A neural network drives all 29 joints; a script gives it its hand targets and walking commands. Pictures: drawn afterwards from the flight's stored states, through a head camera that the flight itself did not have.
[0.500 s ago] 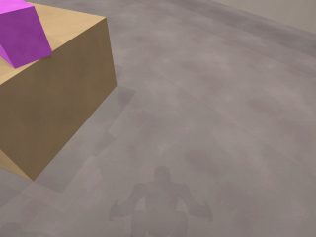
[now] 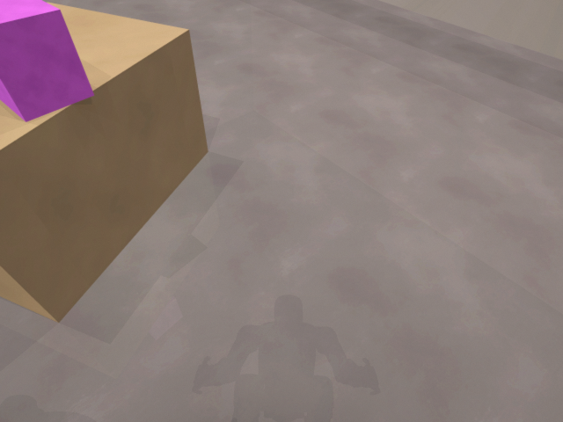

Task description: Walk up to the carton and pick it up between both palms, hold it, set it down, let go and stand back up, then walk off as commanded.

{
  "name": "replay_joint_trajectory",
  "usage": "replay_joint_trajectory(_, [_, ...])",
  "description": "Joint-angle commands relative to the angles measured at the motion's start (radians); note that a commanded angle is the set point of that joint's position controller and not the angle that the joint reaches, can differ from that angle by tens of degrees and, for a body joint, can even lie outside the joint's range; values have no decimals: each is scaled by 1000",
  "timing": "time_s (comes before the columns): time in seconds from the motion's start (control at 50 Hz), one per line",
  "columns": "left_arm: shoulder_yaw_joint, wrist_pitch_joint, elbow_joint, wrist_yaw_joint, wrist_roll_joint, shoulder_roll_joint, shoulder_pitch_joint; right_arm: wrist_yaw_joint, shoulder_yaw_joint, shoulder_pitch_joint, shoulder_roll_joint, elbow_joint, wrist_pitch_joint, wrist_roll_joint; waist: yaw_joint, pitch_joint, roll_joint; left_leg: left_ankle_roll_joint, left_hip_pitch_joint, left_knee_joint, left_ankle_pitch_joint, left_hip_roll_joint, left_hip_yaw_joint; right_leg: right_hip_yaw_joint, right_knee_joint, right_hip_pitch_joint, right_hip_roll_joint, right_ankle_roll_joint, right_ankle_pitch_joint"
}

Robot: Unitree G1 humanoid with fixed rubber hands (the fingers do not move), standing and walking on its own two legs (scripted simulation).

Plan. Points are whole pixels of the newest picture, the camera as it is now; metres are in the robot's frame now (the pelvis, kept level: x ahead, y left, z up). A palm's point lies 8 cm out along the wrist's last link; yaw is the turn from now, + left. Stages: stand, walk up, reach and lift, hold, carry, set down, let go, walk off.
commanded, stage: stand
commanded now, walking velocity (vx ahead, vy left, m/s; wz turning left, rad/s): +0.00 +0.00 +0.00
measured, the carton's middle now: (26, 56) +1.04 +0.76 +0.02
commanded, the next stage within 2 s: walk up in 0.20 s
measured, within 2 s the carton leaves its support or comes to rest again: neither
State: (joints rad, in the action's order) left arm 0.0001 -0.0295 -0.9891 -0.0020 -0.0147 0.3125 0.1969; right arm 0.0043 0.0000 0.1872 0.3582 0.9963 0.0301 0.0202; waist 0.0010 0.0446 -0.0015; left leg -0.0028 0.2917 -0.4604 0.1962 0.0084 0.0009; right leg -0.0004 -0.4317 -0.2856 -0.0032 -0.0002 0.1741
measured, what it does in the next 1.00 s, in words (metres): walks ahead, turning left: left foot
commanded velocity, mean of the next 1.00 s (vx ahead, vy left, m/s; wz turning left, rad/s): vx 0.00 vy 0.00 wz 0.00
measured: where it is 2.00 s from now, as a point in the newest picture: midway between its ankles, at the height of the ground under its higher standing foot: (232, 333)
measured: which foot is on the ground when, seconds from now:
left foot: down 0.00-0.42, up 0.44-0.66, down 0.68-1.00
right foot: down 0.00-0.68, up 0.70-1.00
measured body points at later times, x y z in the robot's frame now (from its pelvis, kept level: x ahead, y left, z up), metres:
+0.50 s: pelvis +0.01 +0.00 +0.00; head +0.00 +0.02 +0.45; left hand +0.07 +0.30 -0.13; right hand +0.09 -0.30 -0.11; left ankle +0.02 +0.12 -0.72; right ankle +0.03 -0.13 -0.74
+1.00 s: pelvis +0.14 +0.09 +0.00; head +0.14 +0.15 +0.45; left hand +0.12 +0.41 -0.15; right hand +0.26 -0.23 -0.07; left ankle +0.06 +0.19 -0.74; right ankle +0.23 -0.06 -0.69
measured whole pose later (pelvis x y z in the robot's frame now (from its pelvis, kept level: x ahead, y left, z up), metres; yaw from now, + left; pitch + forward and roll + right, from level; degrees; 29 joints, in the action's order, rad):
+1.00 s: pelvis +0.14 +0.09 +0.00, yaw +22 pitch -1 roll -4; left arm 0.01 -0.02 -0.94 -0.07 -0.03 0.45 0.18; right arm 0.06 0.02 0.38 0.41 0.98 0.04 0.01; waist -0.01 -0.06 -0.07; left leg 0.02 0.14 -0.50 0.34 0.04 -0.15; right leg -0.08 -0.80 -0.38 -0.06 0.00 0.36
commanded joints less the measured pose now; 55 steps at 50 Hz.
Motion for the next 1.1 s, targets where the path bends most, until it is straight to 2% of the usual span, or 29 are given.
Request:
replay_joint_trajectory(0.0, [43, -17, 21, -1, -4, 220, -32, 2, 49, -57, 215, -12, 16, 2, 14, 17, -84, 47, -79, 126, 48, 124, -97, 122, 105, 89, -129, 32, 90])
replay_joint_trajectory(0.08, [55, -23, 17, 2, -6, 266, -55, -1, 32, 13, 184, 16, 24, -10, -21, 21, -45, 33, -89, 115, 1, 111, -83, 138, 100, 92, -130, 32, 28])
replay_joint_trajectory(0.12, [46, -26, 15, 0, -1, 237, -37, -4, 40, -47, 219, 5, 21, 8, 6, 24, -45, 43, -98, 115, -10, 123, -92, 122, 99, 95, -124, 26, -1])
replay_joint_trajectory(0.36, [57, -18, 17, -2, 0, 259, -64, 7, 38, -48, 192, 6, 18, 2, 1, 11, -66, 45, -75, 118, 59, 121, -97, 124, 113, 80, -124, 30, 77])
replay_joint_trajectory(0.38, [151, -36, 107, -31, -34, 373, 16, 56, 94, -35, 297, -97, -7, 14, 77, 51, -56, 45, 266, 74, 367, 39, -174, 32, 86, 373, -107, 59, 553])
replay_joint_trajectory(0.4, [183, -39, 86, -26, -36, 430, 81, 67, 90, -116, 256, -128, -16, 16, 133, -27, -202, -13, 529, -60, 322, -22, -48, 169, 221, 528, -229, 105, 657])
replay_joint_trajectory(0.42, [201, -43, 91, -19, -40, 461, 60, 65, 81, -135, 211, -149, -26, 35, 116, -11, -353, 37, 545, -357, 257, 33, -3, 363, 307, 440, -440, 162, 654])
replay_joint_trajectory(0.44, [181, -47, 137, -18, -36, 400, -3, 73, 84, -125, 229, -154, -25, 41, 89, -54, -262, 29, 532, -431, 228, 108, -13, 321, 296, 360, -484, 199, 557])
replay_joint_trajectory(0.48, [168, -54, 162, -17, -50, 386, -33, 96, 95, -86, 251, -144, -11, 33, 68, -28, -95, 15, 452, -396, 227, 133, -19, 243, 285, 317, -455, 205, 470])
replay_joint_trajectory(0.52, [184, -60, 166, -29, -57, 390, -99, 118, 104, 15, 236, -130, -15, 14, -2, -9, -213, 12, 324, -355, 183, 152, -7, 78, 249, 286, -385, 166, 412])
replay_joint_trajectory(0.54, [182, -54, 175, -40, -58, 397, -140, 116, 95, 52, 228, -116, -13, 11, -11, 18, -242, 12, 239, -297, 167, 145, 28, 8, 215, 232, -330, 150, 411])
replay_joint_trajectory(0.62, [157, -29, 175, -64, -56, 371, -179, 100, 115, 179, 231, -34, -20, -8, -67, 33, -158, 0, -89, -133, 98, 41, 147, -143, -30, -18, -229, 91, 582])
replay_joint_trajectory(0.64, [142, -14, 170, -66, -61, 343, -174, 84, 125, 257, 264, -19, -20, 2, -103, 16, -52, 15, -151, -134, 171, 7, 160, -158, -164, -76, -231, 87, 646])
replay_joint_trajectory(0.66, [131, -1, 186, -66, -48, 313, -175, 70, 138, 309, 311, 7, -22, 11, -109, -29, 57, 67, -244, -124, 330, 20, 16, -160, -394, -246, -190, 61, 694])
replay_joint_trajectory(0.68, [97, 8, 200, -74, -32, 231, -210, 49, 147, 338, 395, 2, -21, 28, -124, -189, 341, 158, -171, 118, 738, 204, -474, -181, -782, -515, -48, 18, 531])
replay_joint_trajectory(0.7, [90, 1, 252, -79, -11, 270, -263, 50, 127, 225, 451, -56, -5, 4, -72, -323, 282, 282, 19, 430, 928, 366, -950, 5, -800, -610, -6, 13, 410])
replay_joint_trajectory(0.72, [99, -10, 244, -72, -18, 338, -305, 42, 141, 152, 481, -76, 3, -6, -43, -379, 132, 296, 125, 502, 987, 396, -989, 66, -801, -545, -53, -1, 368])
replay_joint_trajectory(0.74, [114, -18, 203, -73, -1, 376, -231, 37, 129, 90, 458, -102, 12, -7, -9, -347, 71, 253, 56, 407, 758, 310, -785, 57, -721, -480, -61, -16, 294])
replay_joint_trajectory(0.76, [113, -26, 168, -76, 4, 349, -165, 32, 113, 78, 413, -105, 19, -5, 12, -249, 93, 220, 3, 324, 543, 246, -606, 51, -638, -409, -88, -18, 221])
replay_joint_trajectory(0.78, [119, -27, 153, -74, 4, 347, -125, 32, 109, 71, 383, -121, 22, -8, 25, -212, 123, 181, 44, 300, 454, 193, -498, 29, -591, -292, -84, -23, 182])
replay_joint_trajectory(0.8, [118, -22, 151, -75, 1, 344, -96, 31, 105, 95, 362, -120, 25, -15, 3, -166, 174, 166, 4, 278, 351, 158, -443, -3, -547, -249, -65, -32, 146])
replay_joint_trajectory(0.88, [120, -9, 180, -69, -16, 334, -168, 30, 117, 168, 357, -131, 27, -21, -35, -152, 74, 194, -176, 252, 269, 192, -459, -6, -427, -319, -32, -44, 115])
replay_joint_trajectory(0.9, [114, -15, 187, -69, -11, 321, -185, 29, 122, 173, 358, -131, 28, -21, -48, -140, 144, 207, -202, 219, 248, 187, -439, -10, -382, -315, -36, -44, 143])
replay_joint_trajectory(0.94, [105, -22, 193, -72, -10, 299, -189, 25, 118, 197, 351, -125, 31, -14, -56, -176, 190, 210, -192, 214, 205, 180, -444, -25, -324, -310, -23, -43, 168])
replay_joint_trajectory(0.98, [108, -34, 228, -67, -10, 303, -227, 20, 122, 226, 380, -123, 31, -14, -79, -139, 199, 223, -259, 142, -45, 188, -440, -33, -262, -290, -6, -42, 221])
replay_joint_trajectory(1.02, [109, -49, 234, -65, 0, 307, -179, 10, 122, 224, 380, -133, 32, -11, -57, -91, 176, 204, -288, 73, -231, 201, -464, 3, -176, -215, -4, -28, 200])
replay_joint_trajectory(1.04, [109, -49, 236, -61, -2, 294, -165, 5, 123, 224, 376, -138, 31, -3, -41, -76, 226, 188, -262, 44, -262, 188, -436, -5, -132, -153, -2, -24, 200])
replay_joint_trajectory(1.06, [112, -57, 222, -57, 2, 300, -101, 1, 122, 192, 376, -153, 30, -17, -13, -37, 169, 154, -210, -33, -317, 157, -393, -10, -26, -12, 10, -7, 112])
replay_joint_trajectory(1.08, [131, -63, 177, -47, -2, 331, 28, -8, 117, 134, 337, -175, 29, -22, 76, 27, 84, 93, -61, -193, -329, 105, -287, 5, 61, 285, -32, 30, -22])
